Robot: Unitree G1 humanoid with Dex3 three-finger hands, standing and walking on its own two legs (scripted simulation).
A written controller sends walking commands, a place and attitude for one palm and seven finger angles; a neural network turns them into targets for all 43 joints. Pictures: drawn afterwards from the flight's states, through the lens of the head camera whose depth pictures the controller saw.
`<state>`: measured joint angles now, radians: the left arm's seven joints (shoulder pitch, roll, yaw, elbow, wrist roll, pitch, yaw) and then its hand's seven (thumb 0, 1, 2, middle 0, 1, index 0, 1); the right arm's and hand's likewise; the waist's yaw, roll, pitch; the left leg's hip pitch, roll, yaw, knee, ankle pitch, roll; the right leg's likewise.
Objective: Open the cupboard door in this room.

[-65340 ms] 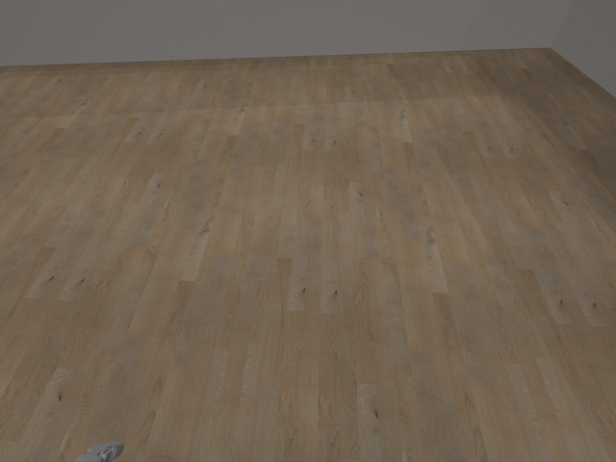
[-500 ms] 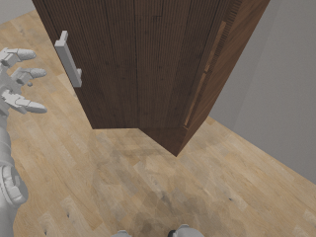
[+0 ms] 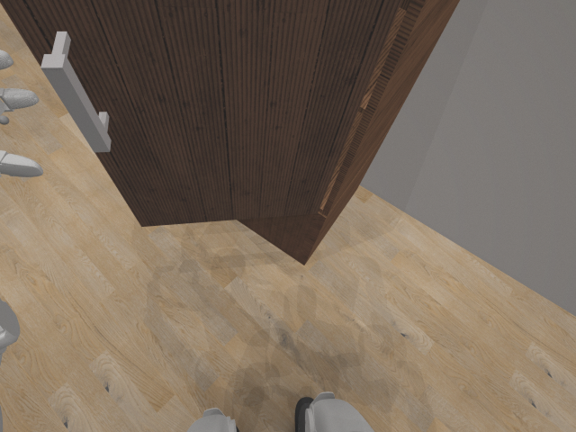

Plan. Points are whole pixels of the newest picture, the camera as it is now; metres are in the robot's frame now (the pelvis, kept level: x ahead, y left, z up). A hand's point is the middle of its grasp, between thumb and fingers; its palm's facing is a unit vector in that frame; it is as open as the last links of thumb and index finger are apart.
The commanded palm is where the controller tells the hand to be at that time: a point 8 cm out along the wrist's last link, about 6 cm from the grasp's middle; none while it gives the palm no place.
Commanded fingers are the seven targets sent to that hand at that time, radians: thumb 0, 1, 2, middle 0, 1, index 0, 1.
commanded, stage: move the hooked fingers beside the handle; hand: left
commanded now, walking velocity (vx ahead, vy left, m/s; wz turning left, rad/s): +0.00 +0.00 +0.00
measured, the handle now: (83, 97) +0.52 +0.23 +0.11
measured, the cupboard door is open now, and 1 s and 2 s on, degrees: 42 42 42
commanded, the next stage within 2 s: slide the fingers in behind the handle in 0.68 s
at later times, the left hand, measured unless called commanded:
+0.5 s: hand (5, 132) +0.45 +0.29 +0.12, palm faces +0.05 -1.00 +0.00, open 14.0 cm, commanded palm +0.43 +0.34 +0.11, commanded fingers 0.00 -0.50 0.30 -0.30 -1.20 -0.30 -1.20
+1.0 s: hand (12, 134) +0.46 +0.29 +0.11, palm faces +0.02 -1.00 +0.02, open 14.0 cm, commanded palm +0.44 +0.33 +0.11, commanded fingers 0.00 -0.50 0.30 -0.30 -1.20 -0.30 -1.20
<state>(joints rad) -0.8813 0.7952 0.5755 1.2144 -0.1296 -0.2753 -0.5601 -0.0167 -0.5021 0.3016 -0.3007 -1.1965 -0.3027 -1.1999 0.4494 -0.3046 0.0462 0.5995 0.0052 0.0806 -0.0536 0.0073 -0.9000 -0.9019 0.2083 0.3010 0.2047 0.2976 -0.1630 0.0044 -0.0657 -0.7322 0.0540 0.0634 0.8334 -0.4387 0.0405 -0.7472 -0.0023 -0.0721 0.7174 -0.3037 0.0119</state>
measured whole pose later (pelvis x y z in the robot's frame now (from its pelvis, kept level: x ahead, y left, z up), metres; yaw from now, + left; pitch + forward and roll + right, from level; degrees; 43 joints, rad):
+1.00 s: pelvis -0.01 -0.01 +0.00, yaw +1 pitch +18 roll -3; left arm -0.85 0.74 0.53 1.18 -0.16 -0.29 -0.55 -0.02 -0.50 0.30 -0.30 -1.20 -0.30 -1.20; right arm 0.44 -0.31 0.05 0.60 0.02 0.08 -0.06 0.01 -0.90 -0.90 0.21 0.30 0.20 0.30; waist -0.15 0.00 -0.07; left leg -0.72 0.05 0.05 0.85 -0.43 0.03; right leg -0.74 0.00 -0.08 0.73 -0.30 0.00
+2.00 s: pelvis -0.01 -0.02 +0.00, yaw +1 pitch +14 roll -2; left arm -0.78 0.52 0.41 1.07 -0.16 -0.31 -0.34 -0.02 -0.50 0.30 -0.29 -1.19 -0.30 -1.20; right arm 0.39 -0.28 0.03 0.61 0.02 0.05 -0.04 0.01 -0.90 -0.90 0.21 0.30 0.20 0.30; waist -0.11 0.02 -0.07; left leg -0.63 0.05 0.05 0.80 -0.42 0.02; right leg -0.66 0.00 -0.08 0.72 -0.31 -0.01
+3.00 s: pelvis -0.01 -0.01 +0.00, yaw +1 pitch +15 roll -2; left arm -0.81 0.52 0.42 1.10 -0.15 -0.32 -0.34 0.00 0.48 0.72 -0.37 -1.30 -0.37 -1.31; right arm 0.40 -0.28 0.03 0.62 0.01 0.04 -0.04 0.01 -0.90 -0.90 0.21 0.30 0.20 0.30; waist -0.12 0.02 -0.08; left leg -0.65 0.04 0.06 0.82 -0.43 0.03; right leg -0.68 -0.01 -0.07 0.73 -0.31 0.00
